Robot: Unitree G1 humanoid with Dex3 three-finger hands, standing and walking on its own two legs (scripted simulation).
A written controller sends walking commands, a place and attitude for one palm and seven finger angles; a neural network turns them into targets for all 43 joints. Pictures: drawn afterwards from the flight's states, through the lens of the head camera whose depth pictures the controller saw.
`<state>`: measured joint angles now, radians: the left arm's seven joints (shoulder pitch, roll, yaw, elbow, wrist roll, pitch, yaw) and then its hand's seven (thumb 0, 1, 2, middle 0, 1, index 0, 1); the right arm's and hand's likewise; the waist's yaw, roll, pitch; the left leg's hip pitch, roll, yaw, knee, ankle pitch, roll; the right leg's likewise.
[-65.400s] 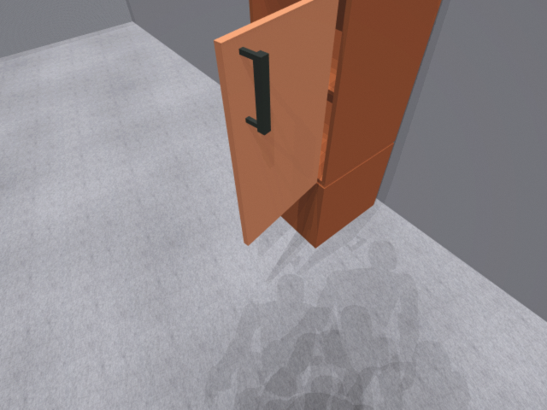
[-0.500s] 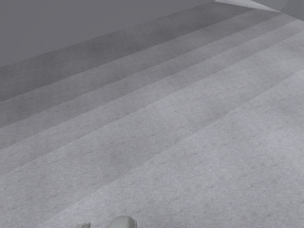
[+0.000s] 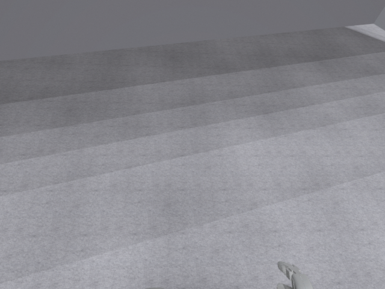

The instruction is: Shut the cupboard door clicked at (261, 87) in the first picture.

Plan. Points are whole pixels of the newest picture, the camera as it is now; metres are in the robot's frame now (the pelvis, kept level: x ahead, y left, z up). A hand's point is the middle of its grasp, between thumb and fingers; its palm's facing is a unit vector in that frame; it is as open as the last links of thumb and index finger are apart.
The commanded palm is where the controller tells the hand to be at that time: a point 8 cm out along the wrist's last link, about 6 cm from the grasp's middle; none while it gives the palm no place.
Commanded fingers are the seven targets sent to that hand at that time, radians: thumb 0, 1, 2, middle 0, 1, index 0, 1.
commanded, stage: turn to face it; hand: left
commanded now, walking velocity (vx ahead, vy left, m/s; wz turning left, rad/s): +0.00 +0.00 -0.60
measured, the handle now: out of the picture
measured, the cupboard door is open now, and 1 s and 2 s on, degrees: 25 25 25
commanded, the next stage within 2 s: none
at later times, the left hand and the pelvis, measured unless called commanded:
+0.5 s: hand (138, 280) +0.15 +0.14 -0.16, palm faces -0.24 -0.94 -0.25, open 7.4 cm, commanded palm none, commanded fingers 0.00 0.90 0.90 -0.20 -0.30 -0.20 -0.30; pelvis +0.03 -0.04 +0.00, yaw -17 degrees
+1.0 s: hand (160, 225) +0.28 +0.11 -0.15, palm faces -0.54 -0.81 -0.21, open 7.4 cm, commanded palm none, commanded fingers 0.00 0.90 0.90 -0.20 -0.30 -0.20 -0.30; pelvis +0.06 +0.01 +0.01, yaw -35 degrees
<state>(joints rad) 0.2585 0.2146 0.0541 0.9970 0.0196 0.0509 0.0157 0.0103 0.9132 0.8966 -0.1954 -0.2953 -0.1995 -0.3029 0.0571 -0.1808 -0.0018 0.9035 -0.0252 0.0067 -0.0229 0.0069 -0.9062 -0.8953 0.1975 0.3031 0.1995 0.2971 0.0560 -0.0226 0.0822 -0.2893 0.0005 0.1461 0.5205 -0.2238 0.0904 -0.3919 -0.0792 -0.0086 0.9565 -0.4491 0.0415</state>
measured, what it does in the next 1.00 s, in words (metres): steps on the spot, turning right: right foot, then left foot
